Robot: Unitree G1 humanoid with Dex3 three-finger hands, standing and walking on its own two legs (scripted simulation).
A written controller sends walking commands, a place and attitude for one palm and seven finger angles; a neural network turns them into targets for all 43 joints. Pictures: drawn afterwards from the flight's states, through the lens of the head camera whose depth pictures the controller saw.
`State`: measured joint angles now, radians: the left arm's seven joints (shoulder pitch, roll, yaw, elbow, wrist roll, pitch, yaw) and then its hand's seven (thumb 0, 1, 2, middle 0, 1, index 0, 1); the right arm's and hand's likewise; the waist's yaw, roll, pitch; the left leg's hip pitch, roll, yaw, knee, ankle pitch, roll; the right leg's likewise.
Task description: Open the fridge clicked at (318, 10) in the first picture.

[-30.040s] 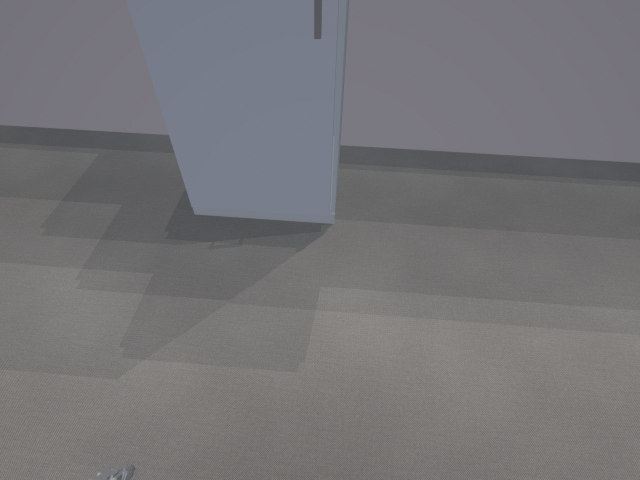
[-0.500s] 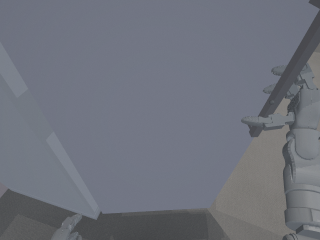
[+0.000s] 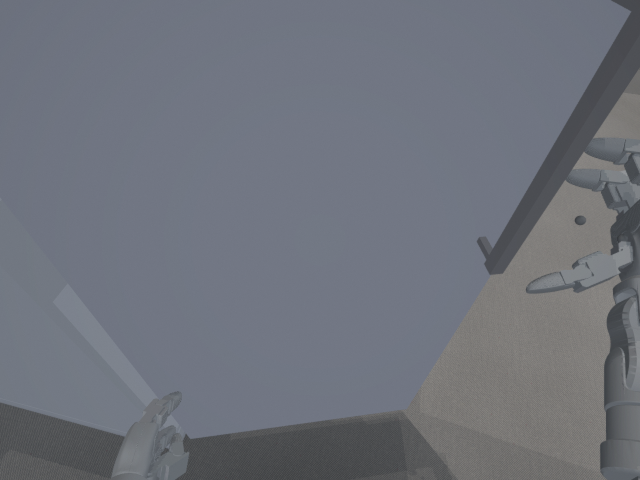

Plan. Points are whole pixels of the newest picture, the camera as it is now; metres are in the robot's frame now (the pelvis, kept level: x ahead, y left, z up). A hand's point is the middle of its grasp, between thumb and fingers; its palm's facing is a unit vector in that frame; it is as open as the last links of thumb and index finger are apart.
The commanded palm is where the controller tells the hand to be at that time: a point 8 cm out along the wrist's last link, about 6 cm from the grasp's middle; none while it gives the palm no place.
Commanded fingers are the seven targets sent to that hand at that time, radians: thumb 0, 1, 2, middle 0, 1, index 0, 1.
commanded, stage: slip the hand off the handle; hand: right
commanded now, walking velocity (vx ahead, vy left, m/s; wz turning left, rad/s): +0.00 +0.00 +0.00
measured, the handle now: (542, 163) +0.40 -0.21 +0.23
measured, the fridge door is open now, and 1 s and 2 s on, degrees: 69 69 69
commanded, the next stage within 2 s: draw the hand back to the body in 1.08 s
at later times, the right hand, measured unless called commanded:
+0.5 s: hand (624, 229) +0.33 -0.29 +0.20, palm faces +0.22 +0.95 -0.23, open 14.7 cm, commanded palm +0.28 -0.33 +0.21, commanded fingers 0.00 0.55 -0.20 0.25 1.15 0.25 1.15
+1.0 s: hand out of the picture +0.24 -0.29 +0.20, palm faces +0.24 +0.94 -0.24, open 14.7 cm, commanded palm +0.19 -0.33 +0.21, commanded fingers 0.00 0.55 -0.20 0.25 1.15 0.25 1.15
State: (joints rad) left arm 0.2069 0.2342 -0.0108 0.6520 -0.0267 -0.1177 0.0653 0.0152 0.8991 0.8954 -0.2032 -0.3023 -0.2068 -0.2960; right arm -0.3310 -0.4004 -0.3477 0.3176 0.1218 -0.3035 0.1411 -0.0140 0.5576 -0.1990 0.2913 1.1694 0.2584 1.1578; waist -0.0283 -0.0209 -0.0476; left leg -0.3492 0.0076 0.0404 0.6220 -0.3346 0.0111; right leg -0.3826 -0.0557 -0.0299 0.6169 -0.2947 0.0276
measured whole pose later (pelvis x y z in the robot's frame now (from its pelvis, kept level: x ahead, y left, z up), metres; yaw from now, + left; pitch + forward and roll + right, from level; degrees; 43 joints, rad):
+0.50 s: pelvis +0.00 -0.02 +0.00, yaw +0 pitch +4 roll +1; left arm 0.26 0.24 -0.01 0.65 -0.03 -0.10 0.09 0.02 0.90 0.90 -0.20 -0.30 -0.21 -0.30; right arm -0.27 -0.45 -0.42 0.26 0.18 -0.27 0.24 -0.01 0.56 -0.20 0.26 1.15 0.25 1.15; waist -0.02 -0.03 -0.06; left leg -0.36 0.02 0.03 0.63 -0.34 -0.01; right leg -0.41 -0.04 -0.03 0.66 -0.32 0.00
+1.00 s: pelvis -0.01 -0.01 +0.00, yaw -1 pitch +1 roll +1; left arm 0.19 0.24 -0.04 0.63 -0.04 -0.18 0.11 0.02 0.90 0.90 -0.20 -0.30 -0.21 -0.30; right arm 0.00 -0.42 -0.44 0.00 0.27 -0.24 0.29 -0.01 0.56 -0.20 0.26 1.15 0.26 1.15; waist -0.06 -0.03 -0.06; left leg -0.31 0.02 0.06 0.63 -0.33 0.00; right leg -0.37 -0.04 -0.01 0.66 -0.30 0.01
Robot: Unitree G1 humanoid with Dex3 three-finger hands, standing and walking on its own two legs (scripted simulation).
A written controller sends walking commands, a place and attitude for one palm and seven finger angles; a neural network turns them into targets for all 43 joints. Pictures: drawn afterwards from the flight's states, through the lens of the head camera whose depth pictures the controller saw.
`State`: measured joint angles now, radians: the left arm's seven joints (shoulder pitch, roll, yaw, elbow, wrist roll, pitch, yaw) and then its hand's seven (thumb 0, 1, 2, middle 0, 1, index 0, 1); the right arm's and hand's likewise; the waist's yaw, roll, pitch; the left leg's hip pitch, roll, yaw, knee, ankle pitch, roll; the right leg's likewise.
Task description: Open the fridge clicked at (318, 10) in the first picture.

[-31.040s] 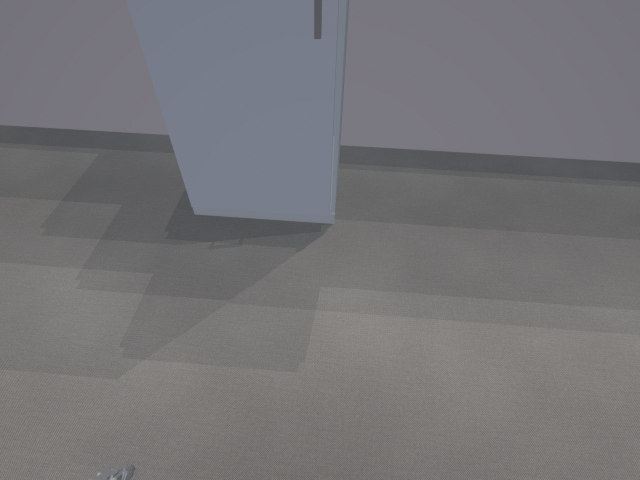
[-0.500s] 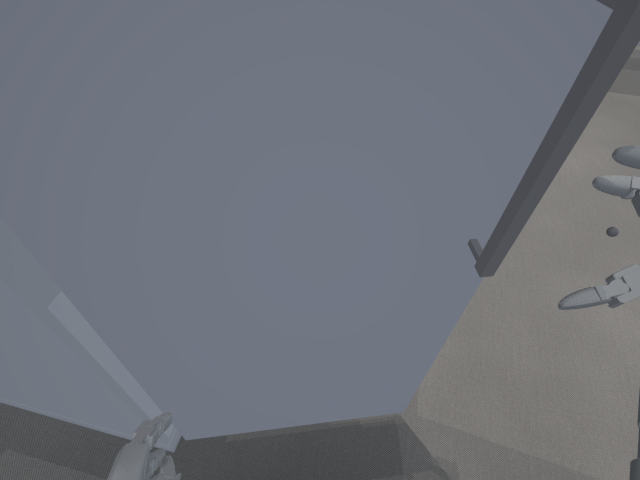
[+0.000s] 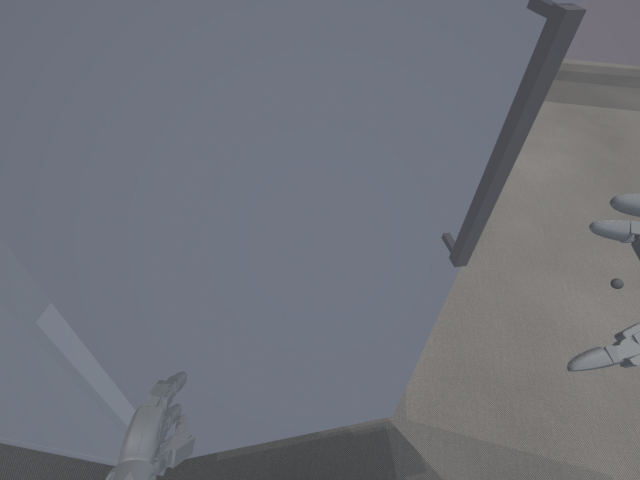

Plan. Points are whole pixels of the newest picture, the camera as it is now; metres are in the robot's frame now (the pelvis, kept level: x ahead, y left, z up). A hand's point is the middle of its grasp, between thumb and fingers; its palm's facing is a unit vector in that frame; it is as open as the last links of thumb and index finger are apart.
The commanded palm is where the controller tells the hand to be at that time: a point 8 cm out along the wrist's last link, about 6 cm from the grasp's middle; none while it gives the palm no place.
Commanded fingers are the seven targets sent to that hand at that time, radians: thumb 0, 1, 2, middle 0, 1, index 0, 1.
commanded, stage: slip the hand off the handle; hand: right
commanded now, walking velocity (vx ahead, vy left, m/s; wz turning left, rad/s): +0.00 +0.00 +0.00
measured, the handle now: (490, 158) +0.41 -0.19 +0.23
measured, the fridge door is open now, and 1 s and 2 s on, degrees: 69 69 69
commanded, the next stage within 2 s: draw the hand back to the body in 0.08 s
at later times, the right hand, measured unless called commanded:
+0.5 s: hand (630, 313) +0.23 -0.27 +0.20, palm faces +0.09 +0.99 -0.11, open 14.7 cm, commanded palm +0.18 -0.31 +0.20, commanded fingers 0.00 0.55 -0.20 0.25 1.15 0.25 1.15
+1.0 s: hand out of the picture +0.21 -0.29 +0.18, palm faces +0.52 +0.79 -0.33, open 12.8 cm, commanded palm +0.16 -0.32 +0.20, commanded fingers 0.00 -0.21 -0.57 0.22 0.70 0.22 0.70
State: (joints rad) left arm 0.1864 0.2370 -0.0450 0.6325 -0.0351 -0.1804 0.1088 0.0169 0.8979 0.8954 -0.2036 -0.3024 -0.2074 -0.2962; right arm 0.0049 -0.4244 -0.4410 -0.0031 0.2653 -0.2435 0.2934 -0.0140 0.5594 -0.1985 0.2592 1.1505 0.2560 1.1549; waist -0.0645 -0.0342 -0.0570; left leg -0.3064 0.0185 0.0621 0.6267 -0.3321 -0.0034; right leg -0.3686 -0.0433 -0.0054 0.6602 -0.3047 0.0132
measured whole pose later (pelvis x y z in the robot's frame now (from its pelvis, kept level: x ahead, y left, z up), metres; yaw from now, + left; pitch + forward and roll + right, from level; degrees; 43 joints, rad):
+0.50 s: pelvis +0.01 -0.01 +0.01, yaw -1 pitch -2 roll +1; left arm 0.21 0.25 -0.08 0.63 -0.08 -0.29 0.13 0.02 0.90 0.90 -0.20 -0.30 -0.21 -0.30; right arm 0.15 -0.45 -0.47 -0.21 0.41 0.24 0.38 -0.02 0.56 -0.20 0.26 1.15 0.25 1.15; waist -0.07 -0.06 -0.07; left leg -0.19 0.03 0.07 0.56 -0.32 -0.02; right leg -0.26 -0.03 0.00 0.60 -0.30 0.00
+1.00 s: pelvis +0.01 -0.01 +0.01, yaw +0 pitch -3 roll +1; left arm 0.22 0.22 -0.03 0.68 -0.01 -0.22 0.10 0.02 0.90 0.90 -0.20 -0.30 -0.21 -0.30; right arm 0.34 -0.36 -0.38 -0.33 0.09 -0.05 -0.10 -0.01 0.13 -0.40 0.24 0.90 0.24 0.91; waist -0.09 -0.04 -0.02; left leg -0.17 0.03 0.06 0.52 -0.31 -0.02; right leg -0.23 -0.03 -0.01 0.56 -0.28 0.00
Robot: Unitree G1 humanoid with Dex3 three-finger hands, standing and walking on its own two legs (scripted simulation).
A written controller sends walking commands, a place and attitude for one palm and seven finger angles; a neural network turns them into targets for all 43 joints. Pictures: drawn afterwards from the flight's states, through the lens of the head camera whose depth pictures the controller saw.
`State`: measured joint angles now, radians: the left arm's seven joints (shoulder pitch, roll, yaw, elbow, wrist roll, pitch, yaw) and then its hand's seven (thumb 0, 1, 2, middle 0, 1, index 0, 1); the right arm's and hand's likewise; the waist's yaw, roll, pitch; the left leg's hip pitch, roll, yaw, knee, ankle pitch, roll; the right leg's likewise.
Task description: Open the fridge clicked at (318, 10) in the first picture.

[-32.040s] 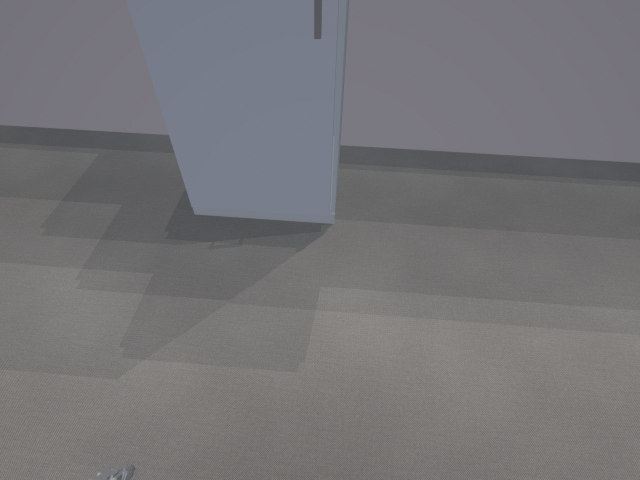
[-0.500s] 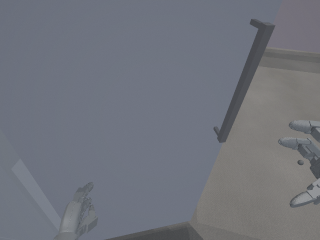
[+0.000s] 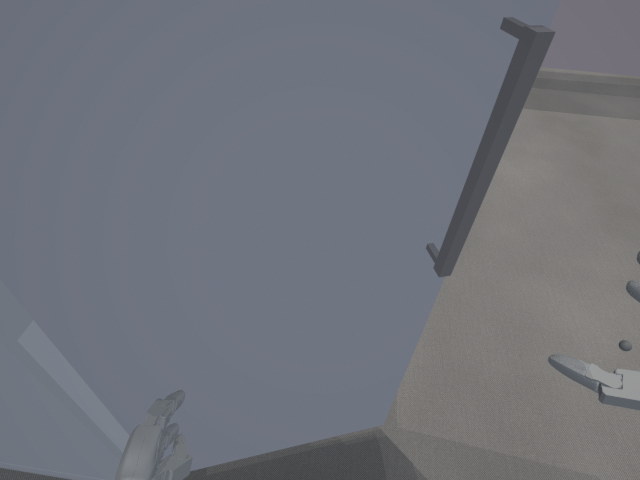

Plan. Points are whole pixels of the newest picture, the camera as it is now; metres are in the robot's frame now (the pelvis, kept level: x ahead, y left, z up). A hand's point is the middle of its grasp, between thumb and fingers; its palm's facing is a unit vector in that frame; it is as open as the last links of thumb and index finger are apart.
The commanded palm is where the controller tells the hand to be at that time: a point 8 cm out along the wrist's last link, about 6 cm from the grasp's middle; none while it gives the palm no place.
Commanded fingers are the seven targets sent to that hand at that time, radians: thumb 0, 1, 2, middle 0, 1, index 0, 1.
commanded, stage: draw the hand back to the body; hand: right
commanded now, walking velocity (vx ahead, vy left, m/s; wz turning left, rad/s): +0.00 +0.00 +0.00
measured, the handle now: (470, 171) +0.40 -0.18 +0.22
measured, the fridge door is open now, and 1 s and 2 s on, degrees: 69 69 69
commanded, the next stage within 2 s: step back with the hand held close in 0.78 s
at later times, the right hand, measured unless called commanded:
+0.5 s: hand (616, 354) +0.20 -0.28 +0.16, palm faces +0.49 +0.79 -0.37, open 8.0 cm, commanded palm +0.15 -0.31 +0.18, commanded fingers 0.00 -0.90 -0.90 0.20 0.30 0.20 0.30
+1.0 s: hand (613, 338) +0.21 -0.28 +0.17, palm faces +0.48 +0.79 -0.38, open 7.4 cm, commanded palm +0.15 -0.30 +0.18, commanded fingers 0.00 -0.90 -0.90 0.20 0.30 0.20 0.30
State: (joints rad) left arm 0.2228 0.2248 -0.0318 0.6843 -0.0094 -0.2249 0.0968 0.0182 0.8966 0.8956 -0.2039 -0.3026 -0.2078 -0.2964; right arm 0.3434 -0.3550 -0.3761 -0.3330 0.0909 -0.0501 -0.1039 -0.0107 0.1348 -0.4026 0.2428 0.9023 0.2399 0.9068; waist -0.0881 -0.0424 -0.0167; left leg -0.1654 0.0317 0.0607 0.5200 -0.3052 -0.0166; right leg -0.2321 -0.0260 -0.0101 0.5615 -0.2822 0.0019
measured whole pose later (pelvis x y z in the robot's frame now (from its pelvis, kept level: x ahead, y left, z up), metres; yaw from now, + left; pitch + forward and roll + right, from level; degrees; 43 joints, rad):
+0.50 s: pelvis +0.01 +0.00 +0.00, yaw +1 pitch -4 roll +1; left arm 0.20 0.22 -0.01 0.65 0.00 -0.17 0.10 0.02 0.90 0.90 -0.20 -0.30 -0.21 -0.30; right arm 0.45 -0.35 -0.35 -0.36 0.07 -0.06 -0.11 0.01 -0.74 -0.83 0.22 0.39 0.21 0.39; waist -0.09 -0.04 -0.01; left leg -0.11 0.04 0.05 0.46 -0.29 -0.02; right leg -0.17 -0.02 -0.03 0.50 -0.28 0.00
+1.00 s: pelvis +0.01 +0.00 +0.00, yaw +1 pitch -2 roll +1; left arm 0.19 0.22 -0.02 0.65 0.00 -0.13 0.09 0.02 0.90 0.90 -0.20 -0.30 -0.21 -0.30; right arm 0.40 -0.34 -0.38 -0.37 0.05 -0.11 -0.11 0.01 -0.89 -0.90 0.21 0.30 0.21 0.31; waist -0.07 -0.05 0.00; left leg -0.13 0.02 0.05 0.44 -0.27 -0.02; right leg -0.21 -0.04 -0.02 0.52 -0.28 0.00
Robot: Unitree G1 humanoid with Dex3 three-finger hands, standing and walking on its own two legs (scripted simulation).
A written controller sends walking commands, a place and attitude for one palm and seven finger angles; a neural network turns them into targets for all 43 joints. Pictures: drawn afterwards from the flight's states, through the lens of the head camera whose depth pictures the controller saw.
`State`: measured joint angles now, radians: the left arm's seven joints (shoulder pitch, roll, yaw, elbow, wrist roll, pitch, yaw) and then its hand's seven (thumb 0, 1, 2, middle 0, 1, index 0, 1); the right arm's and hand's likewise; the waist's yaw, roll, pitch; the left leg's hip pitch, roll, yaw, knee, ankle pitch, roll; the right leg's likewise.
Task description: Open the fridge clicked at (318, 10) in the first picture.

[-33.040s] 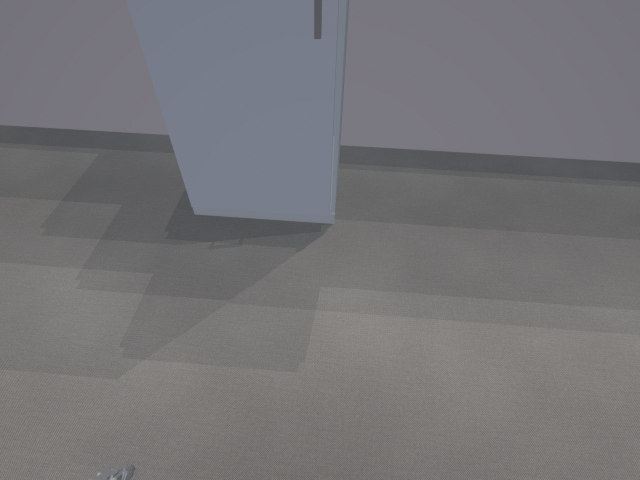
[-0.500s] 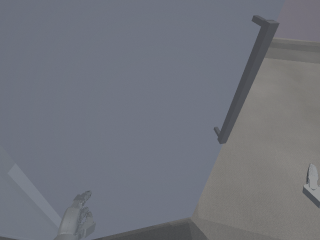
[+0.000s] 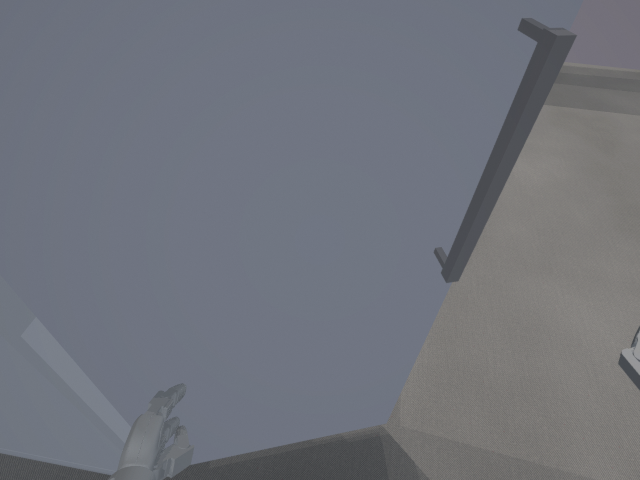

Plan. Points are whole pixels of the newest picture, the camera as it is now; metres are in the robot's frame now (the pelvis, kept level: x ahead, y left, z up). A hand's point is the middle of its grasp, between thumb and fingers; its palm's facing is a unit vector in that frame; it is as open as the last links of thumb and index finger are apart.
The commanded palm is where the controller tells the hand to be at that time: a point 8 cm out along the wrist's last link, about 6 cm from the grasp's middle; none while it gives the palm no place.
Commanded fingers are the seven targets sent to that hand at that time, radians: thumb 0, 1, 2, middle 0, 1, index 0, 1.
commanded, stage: step back with the hand held close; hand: right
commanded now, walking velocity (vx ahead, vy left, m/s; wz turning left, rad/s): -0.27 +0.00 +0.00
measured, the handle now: (482, 176) +0.39 -0.18 +0.22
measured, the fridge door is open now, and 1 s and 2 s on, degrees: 69 69 69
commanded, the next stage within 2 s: stop stepping back and stand still in 1.26 s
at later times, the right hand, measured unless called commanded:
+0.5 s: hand out of the picture +0.14 -0.28 +0.16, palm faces +0.46 +0.78 -0.42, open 7.4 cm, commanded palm +0.08 -0.32 +0.18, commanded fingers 0.00 -0.90 -0.90 0.20 0.30 0.20 0.30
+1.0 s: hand out of the picture +0.08 -0.29 +0.16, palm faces +0.39 +0.80 -0.45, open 7.4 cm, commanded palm +0.01 -0.33 +0.18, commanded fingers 0.00 -0.90 -0.90 0.20 0.30 0.20 0.30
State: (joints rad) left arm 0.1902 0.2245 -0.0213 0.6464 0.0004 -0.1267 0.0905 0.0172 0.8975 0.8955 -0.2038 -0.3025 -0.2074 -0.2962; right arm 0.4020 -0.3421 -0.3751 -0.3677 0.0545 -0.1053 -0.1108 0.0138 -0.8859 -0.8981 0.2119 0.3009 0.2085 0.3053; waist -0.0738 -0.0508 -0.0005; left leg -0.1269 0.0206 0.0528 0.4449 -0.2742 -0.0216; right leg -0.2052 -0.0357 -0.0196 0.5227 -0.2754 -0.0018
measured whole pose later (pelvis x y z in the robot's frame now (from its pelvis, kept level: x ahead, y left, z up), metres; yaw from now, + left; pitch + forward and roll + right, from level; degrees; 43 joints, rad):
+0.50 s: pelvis -0.06 -0.02 -0.01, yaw +0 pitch +0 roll +2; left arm 0.21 0.20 -0.02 0.58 -0.01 -0.09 0.09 0.02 0.90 0.90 -0.20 -0.30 -0.21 -0.30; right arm 0.51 -0.37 -0.42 -0.52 0.04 -0.20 -0.15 0.01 -0.89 -0.90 0.21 0.30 0.21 0.31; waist -0.03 -0.01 0.03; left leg -0.34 0.04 0.04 0.56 -0.23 -0.04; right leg -0.42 -0.02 -0.02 0.66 -0.30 -0.03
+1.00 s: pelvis -0.13 -0.03 -0.01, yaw +0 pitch +0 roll +4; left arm 0.16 0.19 0.00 0.58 0.00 -0.11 0.09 0.02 0.90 0.90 -0.20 -0.30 -0.21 -0.30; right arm 0.51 -0.44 -0.43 -0.54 0.04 -0.26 -0.12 0.01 -0.88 -0.90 0.22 0.30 0.21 0.31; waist -0.01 -0.01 0.04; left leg -0.29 -0.05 0.00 0.57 -0.30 -0.01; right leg -0.49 -0.03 -0.01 0.57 -0.09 -0.04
